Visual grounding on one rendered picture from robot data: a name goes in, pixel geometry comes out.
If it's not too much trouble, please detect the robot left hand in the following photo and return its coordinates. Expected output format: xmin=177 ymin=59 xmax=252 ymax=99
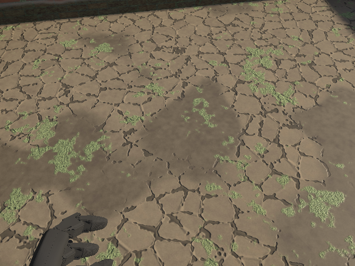
xmin=29 ymin=212 xmax=114 ymax=266

